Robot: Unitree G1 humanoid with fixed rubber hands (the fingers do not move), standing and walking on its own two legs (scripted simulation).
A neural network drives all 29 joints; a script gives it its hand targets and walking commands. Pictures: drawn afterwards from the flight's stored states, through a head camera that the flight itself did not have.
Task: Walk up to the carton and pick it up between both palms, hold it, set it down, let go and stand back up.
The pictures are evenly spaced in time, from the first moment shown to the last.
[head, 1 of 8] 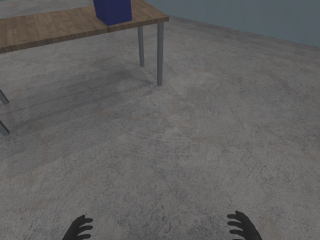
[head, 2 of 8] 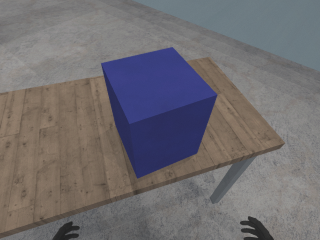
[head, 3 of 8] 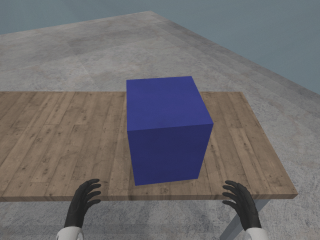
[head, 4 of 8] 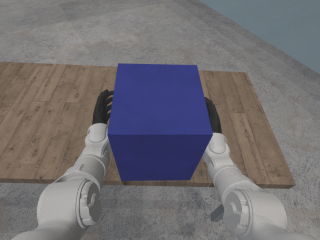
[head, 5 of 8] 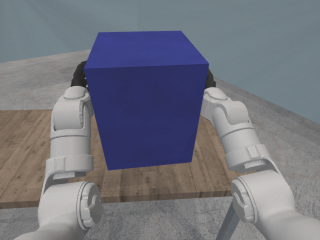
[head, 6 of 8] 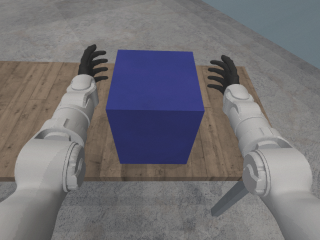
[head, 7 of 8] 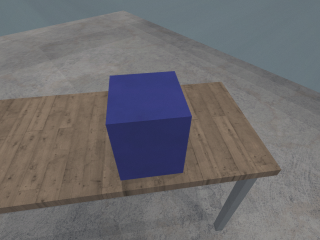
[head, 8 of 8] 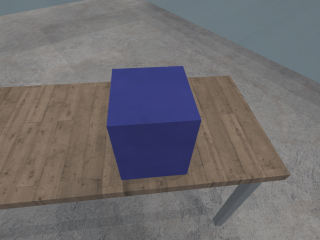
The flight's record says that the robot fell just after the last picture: no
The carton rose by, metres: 0.22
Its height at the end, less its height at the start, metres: +0.00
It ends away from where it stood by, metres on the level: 0.01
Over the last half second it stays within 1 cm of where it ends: yes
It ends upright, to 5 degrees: yes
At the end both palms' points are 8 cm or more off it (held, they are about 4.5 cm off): yes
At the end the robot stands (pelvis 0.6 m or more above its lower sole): yes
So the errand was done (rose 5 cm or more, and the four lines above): yes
